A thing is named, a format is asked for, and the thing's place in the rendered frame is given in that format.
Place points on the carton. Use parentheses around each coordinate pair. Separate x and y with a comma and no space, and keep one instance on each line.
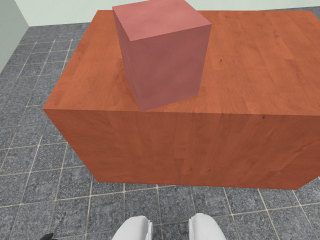
(163,45)

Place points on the robot thigh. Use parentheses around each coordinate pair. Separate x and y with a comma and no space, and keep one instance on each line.
(135,228)
(204,227)

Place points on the pedestal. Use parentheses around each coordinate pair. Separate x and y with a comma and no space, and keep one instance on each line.
(254,124)

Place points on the left robot thigh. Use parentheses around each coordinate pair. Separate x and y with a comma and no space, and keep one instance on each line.
(135,228)

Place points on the right robot thigh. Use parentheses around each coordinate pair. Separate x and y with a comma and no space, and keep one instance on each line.
(204,227)

